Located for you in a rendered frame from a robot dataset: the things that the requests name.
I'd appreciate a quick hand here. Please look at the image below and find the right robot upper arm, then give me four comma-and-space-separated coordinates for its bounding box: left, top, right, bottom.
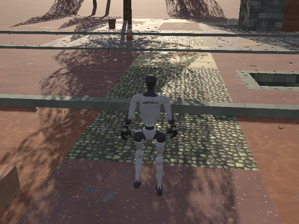
160, 95, 172, 120

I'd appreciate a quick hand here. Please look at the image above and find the robot left hand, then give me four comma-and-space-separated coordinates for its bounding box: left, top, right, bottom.
121, 130, 131, 140

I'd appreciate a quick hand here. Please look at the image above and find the robot right shin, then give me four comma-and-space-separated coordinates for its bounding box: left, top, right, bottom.
157, 157, 163, 189

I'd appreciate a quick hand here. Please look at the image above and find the robot right forearm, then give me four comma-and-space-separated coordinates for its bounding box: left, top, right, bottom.
168, 114, 177, 131

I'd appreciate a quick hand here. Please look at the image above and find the left robot foot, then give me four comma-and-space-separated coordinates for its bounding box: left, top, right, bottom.
133, 180, 141, 189

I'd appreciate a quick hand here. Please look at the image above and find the left robot upper arm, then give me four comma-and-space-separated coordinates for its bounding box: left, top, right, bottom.
127, 94, 141, 120

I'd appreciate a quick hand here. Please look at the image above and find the robot right hand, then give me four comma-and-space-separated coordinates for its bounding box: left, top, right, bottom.
167, 129, 178, 138

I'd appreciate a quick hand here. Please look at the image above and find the robot left forearm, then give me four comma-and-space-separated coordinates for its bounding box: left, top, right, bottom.
122, 113, 132, 132

